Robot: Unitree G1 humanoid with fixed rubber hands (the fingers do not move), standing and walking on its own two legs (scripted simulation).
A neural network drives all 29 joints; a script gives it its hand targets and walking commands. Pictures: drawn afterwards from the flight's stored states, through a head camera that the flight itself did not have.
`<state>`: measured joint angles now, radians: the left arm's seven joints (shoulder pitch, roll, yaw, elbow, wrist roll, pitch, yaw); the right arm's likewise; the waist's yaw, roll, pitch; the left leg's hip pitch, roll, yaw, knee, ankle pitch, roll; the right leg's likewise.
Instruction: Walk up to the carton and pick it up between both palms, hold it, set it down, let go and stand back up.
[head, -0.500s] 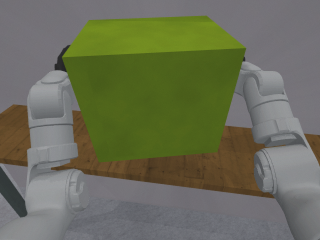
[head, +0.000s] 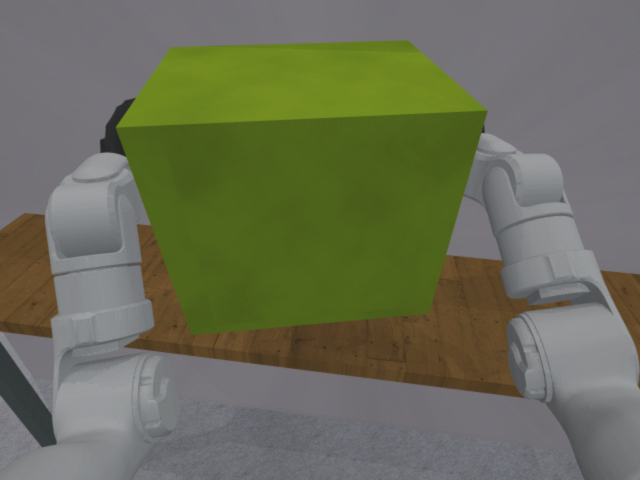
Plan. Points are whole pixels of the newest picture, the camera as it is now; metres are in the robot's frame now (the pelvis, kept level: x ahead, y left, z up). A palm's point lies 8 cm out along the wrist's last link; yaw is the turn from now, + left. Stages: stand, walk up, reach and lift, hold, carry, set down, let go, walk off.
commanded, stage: hold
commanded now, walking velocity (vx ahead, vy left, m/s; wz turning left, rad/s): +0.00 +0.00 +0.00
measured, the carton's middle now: (302, 183) +0.37 +0.01 +0.26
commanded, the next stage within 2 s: none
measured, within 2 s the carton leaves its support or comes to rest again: neither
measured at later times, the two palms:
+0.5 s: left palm (131, 163) +0.35 +0.20 +0.29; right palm (467, 150) +0.37 -0.18 +0.30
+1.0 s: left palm (124, 166) +0.34 +0.20 +0.29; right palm (463, 151) +0.37 -0.17 +0.30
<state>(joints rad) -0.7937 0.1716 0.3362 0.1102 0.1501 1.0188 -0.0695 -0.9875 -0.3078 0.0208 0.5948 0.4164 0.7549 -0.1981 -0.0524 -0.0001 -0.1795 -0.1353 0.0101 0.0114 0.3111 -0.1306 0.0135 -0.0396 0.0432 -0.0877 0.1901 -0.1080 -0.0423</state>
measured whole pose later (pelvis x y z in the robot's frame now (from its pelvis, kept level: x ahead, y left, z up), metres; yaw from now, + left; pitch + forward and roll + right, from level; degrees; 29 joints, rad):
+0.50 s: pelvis +0.00 +0.00 +0.00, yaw +0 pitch -2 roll -1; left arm -0.83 0.18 0.32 0.19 0.15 0.99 -0.06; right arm -1.03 -0.32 0.02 0.67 0.41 0.74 -0.19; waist -0.05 0.01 -0.19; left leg -0.16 0.01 0.01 0.32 -0.13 0.01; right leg -0.07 0.04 -0.09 0.21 -0.11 -0.04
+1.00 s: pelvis +0.00 +0.00 +0.00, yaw +0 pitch -2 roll -1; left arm -0.82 0.18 0.33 0.16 0.14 1.00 -0.07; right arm -1.01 -0.31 0.02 0.64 0.42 0.75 -0.20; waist -0.05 0.00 -0.19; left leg -0.15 0.01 0.01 0.32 -0.13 0.01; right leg -0.06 0.04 -0.09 0.20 -0.11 -0.04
